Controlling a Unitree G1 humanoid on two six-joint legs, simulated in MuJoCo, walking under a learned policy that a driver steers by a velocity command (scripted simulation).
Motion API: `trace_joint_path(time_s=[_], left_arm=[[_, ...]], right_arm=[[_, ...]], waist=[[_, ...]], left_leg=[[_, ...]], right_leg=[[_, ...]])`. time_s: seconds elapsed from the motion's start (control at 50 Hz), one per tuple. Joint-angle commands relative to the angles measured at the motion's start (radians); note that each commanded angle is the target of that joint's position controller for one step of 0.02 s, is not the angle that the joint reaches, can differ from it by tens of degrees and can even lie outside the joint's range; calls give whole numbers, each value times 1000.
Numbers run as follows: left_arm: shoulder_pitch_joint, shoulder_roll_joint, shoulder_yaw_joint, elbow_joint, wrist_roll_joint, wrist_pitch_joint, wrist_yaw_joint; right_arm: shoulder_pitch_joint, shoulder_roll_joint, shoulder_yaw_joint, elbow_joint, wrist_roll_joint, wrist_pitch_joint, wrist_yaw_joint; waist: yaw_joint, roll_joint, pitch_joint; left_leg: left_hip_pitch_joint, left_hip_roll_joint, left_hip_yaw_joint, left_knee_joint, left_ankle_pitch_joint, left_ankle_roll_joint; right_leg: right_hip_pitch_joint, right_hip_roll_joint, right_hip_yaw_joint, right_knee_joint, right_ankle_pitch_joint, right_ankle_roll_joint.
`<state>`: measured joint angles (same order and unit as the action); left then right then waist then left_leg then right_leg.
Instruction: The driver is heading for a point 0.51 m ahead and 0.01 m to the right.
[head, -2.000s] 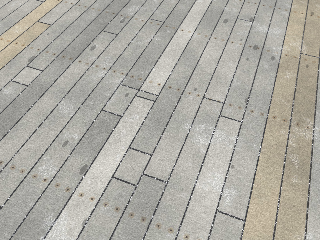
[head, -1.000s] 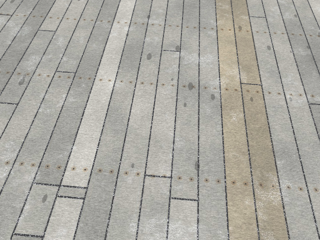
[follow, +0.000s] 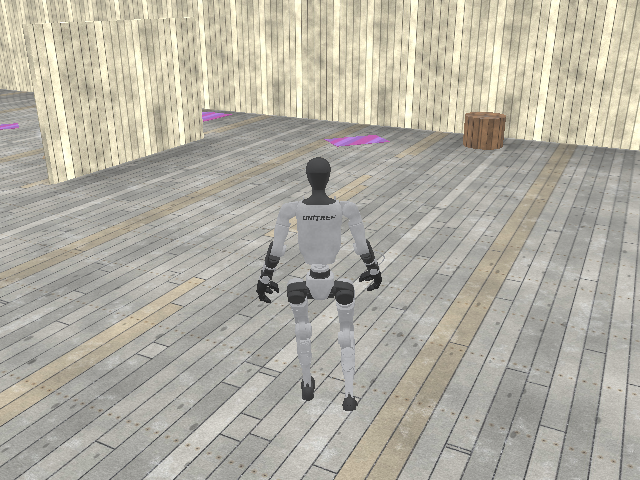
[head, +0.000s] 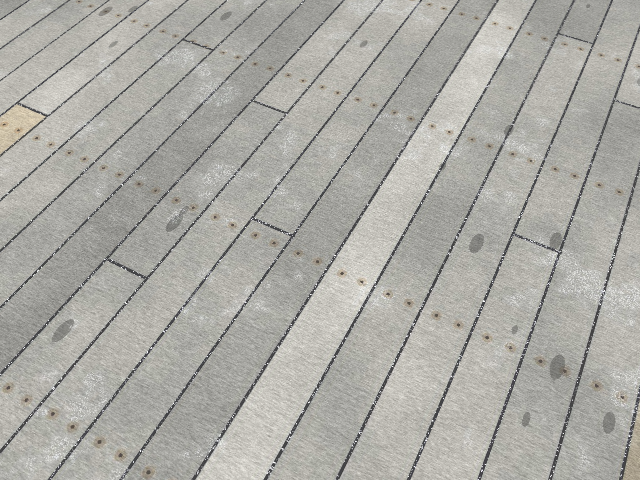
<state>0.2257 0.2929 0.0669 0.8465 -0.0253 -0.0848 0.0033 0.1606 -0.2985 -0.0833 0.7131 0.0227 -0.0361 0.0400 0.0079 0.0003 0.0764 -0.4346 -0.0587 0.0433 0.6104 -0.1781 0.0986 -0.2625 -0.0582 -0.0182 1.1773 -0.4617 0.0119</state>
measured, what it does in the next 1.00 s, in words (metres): walks ahead: right foot, then left foot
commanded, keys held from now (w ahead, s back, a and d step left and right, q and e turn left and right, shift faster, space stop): w+q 0.10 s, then w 0.34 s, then no key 0.56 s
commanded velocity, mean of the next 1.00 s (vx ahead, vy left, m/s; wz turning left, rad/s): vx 0.33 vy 0.00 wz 0.19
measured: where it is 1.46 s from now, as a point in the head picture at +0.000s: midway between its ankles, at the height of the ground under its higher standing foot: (335, 478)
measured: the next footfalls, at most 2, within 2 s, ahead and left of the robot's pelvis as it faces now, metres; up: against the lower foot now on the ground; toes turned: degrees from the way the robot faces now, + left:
right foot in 0.42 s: +0.43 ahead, -0.12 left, +0.00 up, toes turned +8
left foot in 0.84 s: +0.52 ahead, +0.12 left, +0.00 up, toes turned +8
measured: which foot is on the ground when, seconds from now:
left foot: down 0.00-0.44, up 0.46-0.82, down 0.84-1.00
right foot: up 0.00-0.40, down 0.42-1.00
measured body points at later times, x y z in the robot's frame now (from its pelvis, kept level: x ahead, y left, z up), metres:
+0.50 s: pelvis +0.30 -0.04 +0.00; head +0.33 -0.05 +0.45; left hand +0.44 +0.24 -0.08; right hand +0.38 -0.32 -0.12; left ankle +0.12 +0.06 -0.65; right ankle +0.39 -0.13 -0.72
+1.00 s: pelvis +0.45 -0.01 +0.01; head +0.46 +0.00 +0.46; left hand +0.49 +0.26 -0.13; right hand +0.65 -0.24 -0.09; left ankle +0.48 +0.12 -0.72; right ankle +0.39 -0.13 -0.72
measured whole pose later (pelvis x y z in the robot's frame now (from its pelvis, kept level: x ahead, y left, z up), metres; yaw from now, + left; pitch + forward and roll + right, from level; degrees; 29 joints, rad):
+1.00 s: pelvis +0.45 -0.01 +0.01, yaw +9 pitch +1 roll +0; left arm 0.19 0.26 0.01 0.95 0.01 -0.02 0.00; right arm 0.11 -0.24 -0.05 0.77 -0.01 0.00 -0.01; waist 0.03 -0.02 0.01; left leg -0.34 0.00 -0.02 0.51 -0.18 0.00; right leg -0.12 0.02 -0.02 0.48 -0.36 -0.03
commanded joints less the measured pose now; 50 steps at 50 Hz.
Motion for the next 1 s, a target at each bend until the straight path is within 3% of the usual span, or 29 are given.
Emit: trace_joint_path(time_s=[0.02,0.04,0.08,0.1,0.14,0.2,0.24,0.3,0.34,0.36,0.38,0.4,0.42,0.44,0.46,0.48,0.5,0.52,0.58,0.66,0.76,0.82,0.84,0.86,0.88,0.9,0.92,0.96,1.0], left_arm=[[-73,125,25,-114,20,-57,5],[-49,133,29,-107,26,-46,3],[-43,108,29,-102,35,-22,3],[-55,93,24,-113,37,-14,4],[-117,78,15,-129,39,-10,1],[-216,43,-1,-148,33,-18,-13],[-267,45,-5,-162,23,-24,-23],[-313,73,0,-183,19,-33,-34],[-312,88,4,-187,23,-40,-43],[-283,92,6,-186,19,-42,-43],[-228,111,14,-171,19,-44,-42],[-123,140,31,-139,24,-47,-38],[31,177,44,-109,35,-48,-34],[165,261,65,-88,46,-43,-31],[197,215,55,-55,26,-36,-41],[125,144,33,-72,12,-33,-40],[40,113,20,-91,23,-25,-35],[-19,81,5,-96,33,-20,-38],[-58,55,-9,-73,42,-28,-38],[-77,112,2,-38,35,-12,-19],[-30,123,-1,17,29,20,-11],[-50,115,-7,34,17,36,-9],[-33,99,-13,44,14,38,-9],[-1,73,-22,46,32,32,-9],[109,59,-25,66,49,23,-14],[112,32,-37,79,45,27,-11],[61,57,-35,77,38,39,-10],[5,87,-29,78,33,66,-1],[9,92,-28,83,36,83,4]], right_arm=[[102,-127,-33,-41,-7,-28,-9],[73,-112,-26,-59,-17,-30,-14],[70,-108,-25,-62,-13,-31,-26],[85,-139,-32,-59,-13,-34,-32],[111,-138,-31,-46,-11,-33,-45],[155,-128,-25,-23,-9,-29,-53],[190,-136,-25,-1,-9,-31,-52],[228,-134,-25,29,-5,-27,-51],[248,-132,-25,43,-6,-19,-56],[239,-149,-30,48,-8,-15,-58],[218,-150,-31,44,-8,-12,-59],[201,-139,-26,40,-10,-8,-59],[192,-109,-10,22,-18,-6,-58],[315,-38,13,14,-19,-18,-55],[340,-39,19,22,-1,-30,-54],[246,-128,-1,14,11,-35,-54],[167,-138,-4,-4,6,-35,-55],[119,-126,-6,-11,-17,-31,-57],[186,-67,-2,9,-23,-7,-60],[134,-16,19,-2,-28,7,-67],[17,-43,13,-13,-23,12,-62],[3,-48,8,-14,-31,9,-60],[14,-60,4,-8,-39,6,-61],[29,-107,-6,-6,-47,3,-69],[16,-146,-13,-9,-43,12,-75],[3,-70,3,1,-37,23,-71],[-29,-41,9,-5,-30,30,-62],[-53,-51,7,-4,-31,30,-51],[-53,-67,2,16,-31,19,-47]], waist=[[-32,18,-147],[-6,35,-137],[9,3,-128],[11,42,-114],[-13,41,-83],[-62,63,-72],[-89,76,-56],[-103,81,-28],[-96,85,-22],[-75,117,-25],[-42,122,-49],[15,107,-117],[83,68,-255],[70,-149,-419],[71,-303,-440],[83,-170,-278],[64,-88,-185],[33,-16,-111],[-34,-88,-128],[-36,-91,-176],[15,-80,-161],[-7,-73,-132],[-18,-52,-130],[-3,6,-166],[65,106,-223],[51,136,-263],[32,104,-217],[11,58,-152],[20,57,-149]], left_leg=[[447,280,-492,-343,81,205],[379,258,-452,-358,166,204],[310,220,-387,-394,201,190],[269,230,-373,-399,262,209],[248,202,-301,-405,300,185],[222,153,-231,-404,220,126],[228,173,-246,-411,145,118],[340,227,-295,-363,143,115],[431,256,-317,-324,221,103],[442,279,-336,-298,270,94],[456,269,-326,-248,404,83],[452,222,-286,-128,565,62],[341,169,-243,88,508,31],[5,25,-170,454,123,-46],[-212,-49,-202,644,-406,-76],[-294,9,-237,724,-377,-75],[-274,53,-198,707,-304,-79],[-231,89,-158,642,-260,-85],[-70,131,-134,475,-204,-120],[20,126,-93,191,-27,-142],[67,109,-90,9,98,-130],[133,96,-78,-131,118,-97],[205,102,-89,-223,244,-76],[318,175,-161,-207,525,-48],[461,255,-226,-128,705,20],[468,258,-236,-108,604,55],[412,213,-215,-115,478,33],[354,161,-174,-111,406,-6],[329,156,-168,-108,439,-10]], right_leg=[[-444,-52,104,14,113,-22],[-383,-68,111,-15,137,-11],[-343,-67,94,-89,182,10],[-346,-57,83,-144,204,31],[-364,-51,70,-291,321,58],[-291,-14,49,-519,541,56],[-257,4,44,-591,618,46],[-310,7,61,-657,570,11],[-333,18,53,-690,487,-19],[-299,16,57,-690,450,-36],[-234,35,35,-702,407,-55],[-86,63,5,-732,427,-85],[180,-24,85,-687,460,-140],[568,-245,457,-693,361,-283],[646,-343,773,-857,231,-355],[526,-319,674,-868,225,-308],[378,-284,511,-862,402,-273],[238,-228,379,-875,620,-243],[93,-163,204,-889,979,-240],[71,-126,85,-899,1077,-232],[121,-129,88,-892,900,-212],[123,-130,118,-831,759,-187],[105,-101,119,-797,685,-150],[64,-53,97,-744,597,-104],[-28,9,68,-725,365,-60],[-25,18,47,-748,241,-30],[-18,22,42,-773,219,-24],[-28,30,39,-768,260,-28],[13,21,47,-767,315,-32]])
